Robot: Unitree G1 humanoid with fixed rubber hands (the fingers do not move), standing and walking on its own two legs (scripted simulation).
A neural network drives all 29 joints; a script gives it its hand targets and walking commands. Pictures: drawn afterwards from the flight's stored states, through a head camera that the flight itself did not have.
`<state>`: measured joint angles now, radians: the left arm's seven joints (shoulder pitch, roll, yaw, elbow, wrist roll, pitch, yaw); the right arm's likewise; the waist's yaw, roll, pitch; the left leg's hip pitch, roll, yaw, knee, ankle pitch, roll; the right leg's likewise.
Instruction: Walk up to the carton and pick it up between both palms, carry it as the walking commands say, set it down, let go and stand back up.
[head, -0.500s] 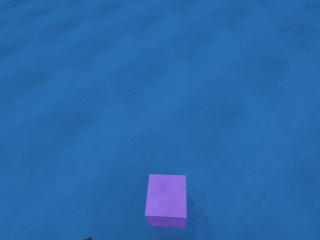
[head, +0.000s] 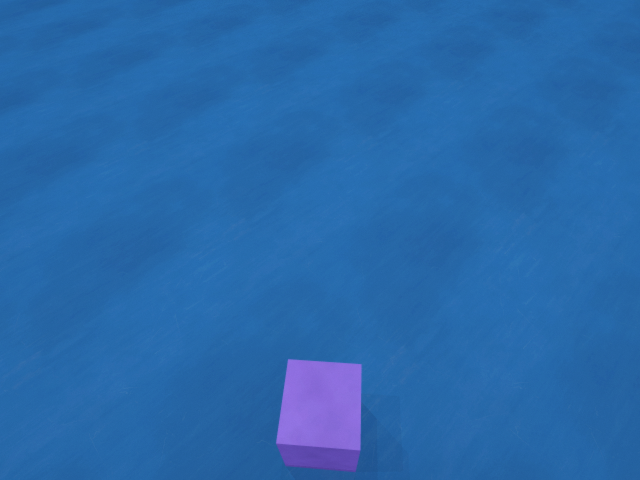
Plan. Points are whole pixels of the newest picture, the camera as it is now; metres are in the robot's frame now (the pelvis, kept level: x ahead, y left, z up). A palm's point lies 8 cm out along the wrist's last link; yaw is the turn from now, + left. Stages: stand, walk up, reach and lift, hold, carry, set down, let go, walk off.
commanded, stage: walk up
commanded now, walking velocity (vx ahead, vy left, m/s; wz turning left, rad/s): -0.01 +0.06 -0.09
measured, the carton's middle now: (322, 416) +0.40 +0.05 -0.65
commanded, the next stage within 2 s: none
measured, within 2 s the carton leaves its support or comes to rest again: neither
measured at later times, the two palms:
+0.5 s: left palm out of the picture +0.03 +0.28 -0.14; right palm out of the picture -0.01 -0.22 -0.15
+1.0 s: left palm out of the picture +0.05 +0.28 -0.14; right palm out of the picture +0.01 -0.23 -0.14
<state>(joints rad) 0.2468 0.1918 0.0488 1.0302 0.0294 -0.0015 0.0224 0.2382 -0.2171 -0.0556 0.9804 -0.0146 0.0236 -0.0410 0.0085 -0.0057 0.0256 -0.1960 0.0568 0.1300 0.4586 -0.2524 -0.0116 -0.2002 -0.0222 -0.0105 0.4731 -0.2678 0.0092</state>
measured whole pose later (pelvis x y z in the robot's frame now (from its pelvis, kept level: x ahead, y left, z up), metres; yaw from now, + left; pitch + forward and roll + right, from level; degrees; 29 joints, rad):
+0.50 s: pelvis -0.01 +0.03 -0.01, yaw -2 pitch +0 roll +1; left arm 0.24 0.19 0.06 1.04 0.03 0.02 0.05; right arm 0.31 -0.21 -0.07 1.00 -0.02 0.03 -0.04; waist -0.01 -0.01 0.03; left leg -0.24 0.01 0.19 0.52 -0.29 0.04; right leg -0.28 -0.08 0.05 0.57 -0.30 0.06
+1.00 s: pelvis -0.01 +0.03 -0.01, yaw -6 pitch +1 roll +0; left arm 0.25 0.20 0.06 0.98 0.03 0.03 0.03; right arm 0.27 -0.22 -0.06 0.92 -0.04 0.02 -0.05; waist 0.00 -0.01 0.03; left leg -0.26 0.06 0.24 0.57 -0.32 0.05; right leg -0.39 -0.04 -0.01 0.87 -0.50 0.03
